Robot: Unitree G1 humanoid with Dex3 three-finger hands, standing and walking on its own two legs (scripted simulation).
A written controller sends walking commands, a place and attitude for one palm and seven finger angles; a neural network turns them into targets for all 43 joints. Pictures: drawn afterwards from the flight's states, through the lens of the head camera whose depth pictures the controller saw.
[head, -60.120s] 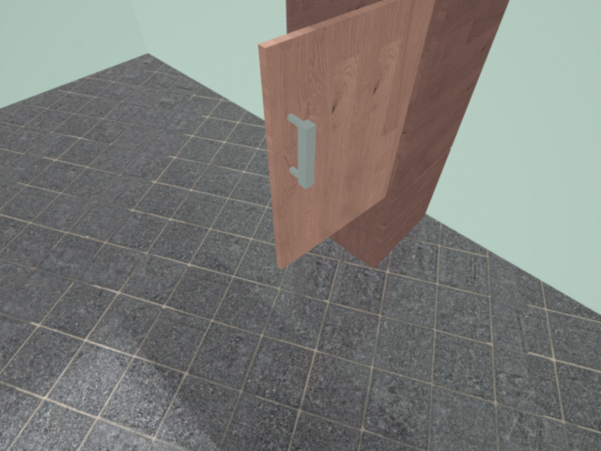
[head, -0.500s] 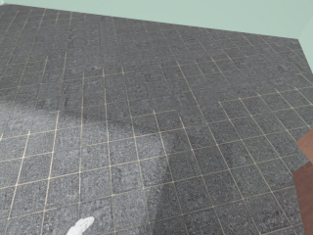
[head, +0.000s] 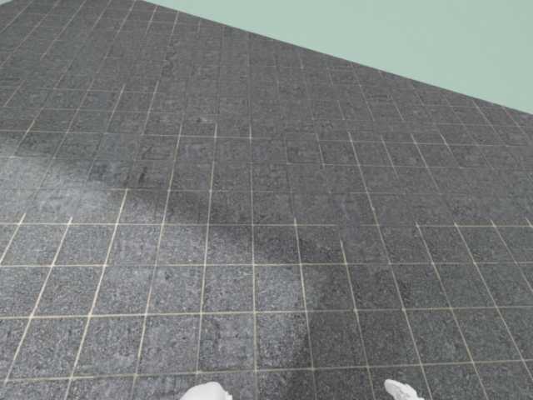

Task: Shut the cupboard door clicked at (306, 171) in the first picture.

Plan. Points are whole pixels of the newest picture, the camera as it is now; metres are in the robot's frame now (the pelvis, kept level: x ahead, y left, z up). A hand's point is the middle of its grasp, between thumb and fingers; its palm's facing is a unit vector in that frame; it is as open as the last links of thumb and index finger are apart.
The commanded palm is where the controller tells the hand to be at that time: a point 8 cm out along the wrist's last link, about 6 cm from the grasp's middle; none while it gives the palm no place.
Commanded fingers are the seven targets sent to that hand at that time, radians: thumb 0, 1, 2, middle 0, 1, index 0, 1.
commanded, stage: turn to face it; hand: left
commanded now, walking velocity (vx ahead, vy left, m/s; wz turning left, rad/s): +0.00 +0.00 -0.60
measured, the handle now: out of the picture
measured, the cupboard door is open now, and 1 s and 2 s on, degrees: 28 28 28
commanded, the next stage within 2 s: none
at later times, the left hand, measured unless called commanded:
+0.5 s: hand (166, 399) +0.13 +0.17 -0.14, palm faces -0.21 -0.94 -0.27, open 7.4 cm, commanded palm none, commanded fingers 0.00 0.90 0.90 -0.20 -0.30 -0.20 -0.30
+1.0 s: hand (203, 322) +0.26 +0.14 -0.14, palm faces -0.54 -0.81 -0.24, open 7.4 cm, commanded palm none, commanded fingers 0.00 0.90 0.90 -0.20 -0.30 -0.20 -0.30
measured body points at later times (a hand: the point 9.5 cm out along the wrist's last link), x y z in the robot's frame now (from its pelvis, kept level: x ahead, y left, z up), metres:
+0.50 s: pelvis +0.04 -0.02 +0.01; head +0.06 -0.04 +0.46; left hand +0.14 +0.22 -0.12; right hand +0.04 -0.29 -0.13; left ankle +0.07 +0.11 -0.66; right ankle +0.02 -0.12 -0.72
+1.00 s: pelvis +0.04 +0.02 +0.01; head +0.07 +0.00 +0.46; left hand +0.28 +0.18 -0.12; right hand -0.06 -0.21 -0.13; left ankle +0.13 +0.12 -0.72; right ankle -0.04 -0.08 -0.69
